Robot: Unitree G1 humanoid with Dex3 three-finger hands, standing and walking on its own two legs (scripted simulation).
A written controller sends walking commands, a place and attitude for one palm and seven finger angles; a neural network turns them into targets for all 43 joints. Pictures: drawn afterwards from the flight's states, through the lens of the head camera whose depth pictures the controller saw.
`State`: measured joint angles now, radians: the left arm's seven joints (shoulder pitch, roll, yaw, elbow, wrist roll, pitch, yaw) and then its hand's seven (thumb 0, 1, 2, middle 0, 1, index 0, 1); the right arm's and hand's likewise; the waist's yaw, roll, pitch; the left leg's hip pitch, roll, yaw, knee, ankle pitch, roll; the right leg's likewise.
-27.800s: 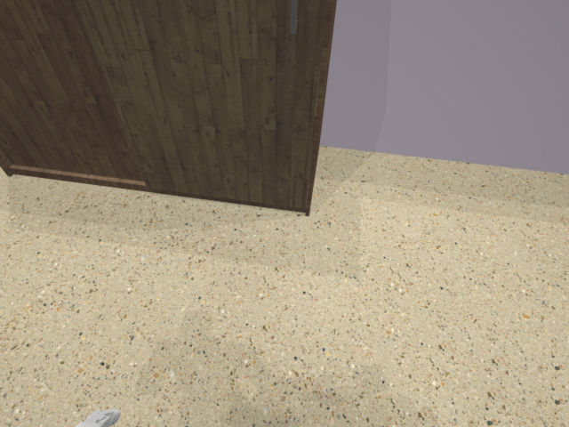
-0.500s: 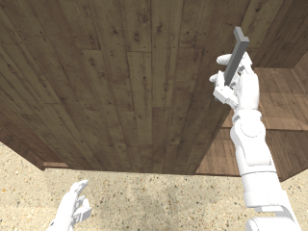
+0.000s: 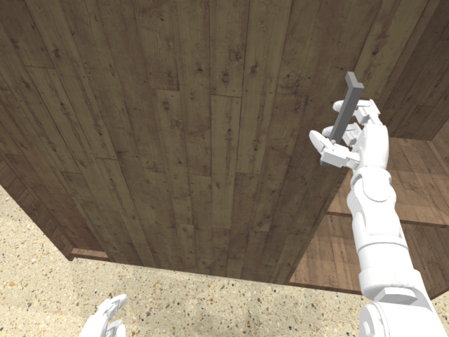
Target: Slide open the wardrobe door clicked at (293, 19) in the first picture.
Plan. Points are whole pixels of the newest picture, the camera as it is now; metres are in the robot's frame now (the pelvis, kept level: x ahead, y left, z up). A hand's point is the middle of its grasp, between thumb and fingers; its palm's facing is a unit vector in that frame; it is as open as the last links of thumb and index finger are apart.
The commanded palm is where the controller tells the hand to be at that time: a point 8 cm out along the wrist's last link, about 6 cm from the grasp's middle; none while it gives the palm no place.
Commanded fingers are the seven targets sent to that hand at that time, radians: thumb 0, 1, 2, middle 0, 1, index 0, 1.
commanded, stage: loosen the grip on the handle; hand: right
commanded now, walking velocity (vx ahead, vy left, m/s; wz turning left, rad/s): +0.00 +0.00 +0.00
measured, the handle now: (337, 122) +0.47 -0.16 +0.17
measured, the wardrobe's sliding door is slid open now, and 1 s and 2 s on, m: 0.56 0.56 0.56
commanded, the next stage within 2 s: slip the hand off the handle in 0.36 s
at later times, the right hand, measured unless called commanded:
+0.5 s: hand (328, 145) +0.41 -0.14 +0.16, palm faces +0.12 +0.99 -0.11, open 14.9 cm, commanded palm +0.38 -0.20 +0.16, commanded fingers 0.00 0.55 -0.20 0.25 1.15 0.25 1.15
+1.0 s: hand (368, 153) +0.40 -0.21 +0.16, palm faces +0.16 +0.98 -0.12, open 14.7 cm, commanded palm +0.37 -0.26 +0.16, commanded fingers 0.00 0.55 -0.20 0.25 1.15 0.25 1.15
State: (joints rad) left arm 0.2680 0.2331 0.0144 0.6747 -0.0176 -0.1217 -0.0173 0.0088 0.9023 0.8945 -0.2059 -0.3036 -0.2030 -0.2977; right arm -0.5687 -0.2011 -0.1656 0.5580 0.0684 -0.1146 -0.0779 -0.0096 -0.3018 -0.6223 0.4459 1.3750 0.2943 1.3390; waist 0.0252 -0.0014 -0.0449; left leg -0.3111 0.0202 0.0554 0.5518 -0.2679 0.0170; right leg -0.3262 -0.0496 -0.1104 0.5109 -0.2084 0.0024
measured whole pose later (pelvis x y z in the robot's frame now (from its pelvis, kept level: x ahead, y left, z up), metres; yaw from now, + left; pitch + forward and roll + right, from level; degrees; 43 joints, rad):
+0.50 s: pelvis +0.01 +0.00 +0.00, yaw +1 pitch +2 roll +0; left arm 0.30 0.24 0.01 0.71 -0.02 -0.14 0.01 0.01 0.90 0.89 -0.20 -0.30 -0.20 -0.30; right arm -0.48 -0.21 -0.11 0.48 0.05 -0.21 -0.09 -0.01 0.55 -0.20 0.27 1.17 0.21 1.15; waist 0.03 -0.01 -0.04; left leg -0.29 0.01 0.04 0.53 -0.27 0.01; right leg -0.31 -0.05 -0.12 0.51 -0.23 0.00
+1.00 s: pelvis +0.02 +0.00 +0.00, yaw -1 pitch +2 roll +0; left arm 0.26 0.25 -0.01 0.68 -0.04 -0.09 0.04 0.01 0.90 0.89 -0.20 -0.30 -0.20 -0.30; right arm -0.43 -0.31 -0.20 0.48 0.11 -0.19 0.06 -0.02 0.56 -0.19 0.26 1.15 0.26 1.16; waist -0.01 -0.01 -0.05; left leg -0.28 0.02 0.07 0.55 -0.31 0.01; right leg -0.32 -0.05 -0.08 0.56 -0.27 0.00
